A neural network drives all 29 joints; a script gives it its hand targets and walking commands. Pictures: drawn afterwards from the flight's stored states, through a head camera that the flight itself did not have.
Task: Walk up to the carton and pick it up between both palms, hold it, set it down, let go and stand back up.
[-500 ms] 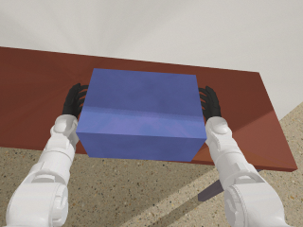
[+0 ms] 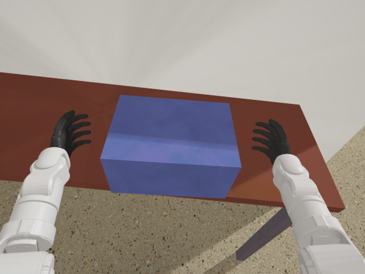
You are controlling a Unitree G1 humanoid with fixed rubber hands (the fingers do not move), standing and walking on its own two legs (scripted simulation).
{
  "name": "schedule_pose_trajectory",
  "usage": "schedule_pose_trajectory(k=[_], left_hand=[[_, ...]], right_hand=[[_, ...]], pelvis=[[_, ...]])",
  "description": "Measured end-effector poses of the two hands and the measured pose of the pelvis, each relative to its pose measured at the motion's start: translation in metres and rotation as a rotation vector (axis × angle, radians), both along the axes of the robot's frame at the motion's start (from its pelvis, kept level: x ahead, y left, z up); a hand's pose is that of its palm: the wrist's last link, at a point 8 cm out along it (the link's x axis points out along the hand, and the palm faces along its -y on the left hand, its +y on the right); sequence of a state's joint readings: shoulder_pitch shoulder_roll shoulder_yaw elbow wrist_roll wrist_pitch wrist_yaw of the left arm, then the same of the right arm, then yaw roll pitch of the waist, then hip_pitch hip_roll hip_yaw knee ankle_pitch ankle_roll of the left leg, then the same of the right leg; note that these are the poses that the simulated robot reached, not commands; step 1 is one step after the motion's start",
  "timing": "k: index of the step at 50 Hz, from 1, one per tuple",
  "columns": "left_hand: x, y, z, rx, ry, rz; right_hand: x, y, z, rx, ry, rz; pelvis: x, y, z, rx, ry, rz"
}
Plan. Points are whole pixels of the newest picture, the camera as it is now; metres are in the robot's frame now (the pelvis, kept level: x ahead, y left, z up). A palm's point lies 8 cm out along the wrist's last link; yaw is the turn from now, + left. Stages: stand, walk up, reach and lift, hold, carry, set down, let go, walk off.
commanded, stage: let go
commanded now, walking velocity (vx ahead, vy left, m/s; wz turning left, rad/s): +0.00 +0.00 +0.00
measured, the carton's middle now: (172, 146) +0.43 +0.05 +0.03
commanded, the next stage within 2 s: stand in 0.52 s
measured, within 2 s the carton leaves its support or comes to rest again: neither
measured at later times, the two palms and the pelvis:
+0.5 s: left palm (48, 160) +0.32 +0.29 +0.09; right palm (283, 169) +0.35 -0.18 +0.10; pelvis -0.01 +0.00 +0.00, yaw +2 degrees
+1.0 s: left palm (50, 204) +0.26 +0.29 +0.02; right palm (294, 219) +0.28 -0.23 +0.02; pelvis +0.06 +0.01 -0.01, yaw -2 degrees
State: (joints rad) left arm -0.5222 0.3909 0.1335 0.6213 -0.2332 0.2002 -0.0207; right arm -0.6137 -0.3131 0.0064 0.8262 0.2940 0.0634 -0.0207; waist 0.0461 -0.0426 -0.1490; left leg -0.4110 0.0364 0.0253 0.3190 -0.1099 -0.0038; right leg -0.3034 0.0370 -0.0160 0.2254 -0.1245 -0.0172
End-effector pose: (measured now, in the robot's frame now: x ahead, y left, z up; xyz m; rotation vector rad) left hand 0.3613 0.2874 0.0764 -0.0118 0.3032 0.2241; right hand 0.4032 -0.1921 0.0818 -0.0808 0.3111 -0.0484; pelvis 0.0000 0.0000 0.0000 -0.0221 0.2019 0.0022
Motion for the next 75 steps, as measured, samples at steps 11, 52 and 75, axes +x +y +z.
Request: schedule_pose_trajectory(k=[11, 52, 75], left_hand=[[-0.027, -0.006, 0.005, -0.013, -0.038, -0.025], [-0.105, -0.001, -0.057, 0.349, 0.025, -0.071], [-0.111, -0.006, -0.059, 0.347, 0.064, -0.054]], right_hand=[[-0.025, 0.010, 0.012, 0.015, -0.046, 0.013], [-0.123, -0.034, -0.065, -0.180, -0.111, 0.018], [-0.126, -0.035, -0.066, -0.147, -0.114, -0.016]], pelvis=[[-0.013, -0.002, -0.001, 0.000, -0.050, 0.022], [0.061, 0.012, -0.012, 0.018, -0.130, -0.031], [0.038, 0.010, -0.015, 0.022, -0.153, -0.042]])
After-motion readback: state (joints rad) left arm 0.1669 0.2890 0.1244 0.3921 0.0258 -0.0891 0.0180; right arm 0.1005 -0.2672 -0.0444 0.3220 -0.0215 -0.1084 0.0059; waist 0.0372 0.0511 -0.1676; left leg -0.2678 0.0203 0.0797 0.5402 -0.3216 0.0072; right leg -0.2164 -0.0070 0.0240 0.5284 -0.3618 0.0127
